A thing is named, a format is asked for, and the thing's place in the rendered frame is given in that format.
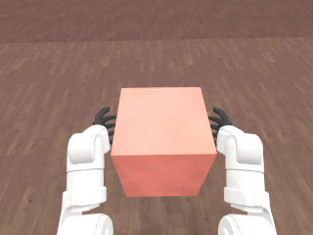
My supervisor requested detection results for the robot left hand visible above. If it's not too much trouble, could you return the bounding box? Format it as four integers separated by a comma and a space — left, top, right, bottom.
93, 107, 117, 144

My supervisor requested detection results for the robot left forearm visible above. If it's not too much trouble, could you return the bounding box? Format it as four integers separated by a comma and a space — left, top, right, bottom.
57, 124, 111, 235

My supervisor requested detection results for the robot left upper arm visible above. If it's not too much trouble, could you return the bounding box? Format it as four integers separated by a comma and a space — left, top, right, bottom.
58, 213, 113, 235

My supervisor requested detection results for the robot right upper arm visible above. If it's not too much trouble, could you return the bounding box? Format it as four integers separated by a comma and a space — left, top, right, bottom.
218, 213, 276, 235

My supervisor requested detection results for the carton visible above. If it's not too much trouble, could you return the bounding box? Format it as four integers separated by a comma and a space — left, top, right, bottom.
111, 87, 217, 197

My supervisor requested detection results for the robot right hand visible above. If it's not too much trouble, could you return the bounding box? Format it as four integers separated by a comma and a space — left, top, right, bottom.
207, 107, 232, 146

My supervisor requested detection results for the robot right forearm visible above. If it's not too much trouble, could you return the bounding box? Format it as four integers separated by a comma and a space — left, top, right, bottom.
216, 125, 277, 235

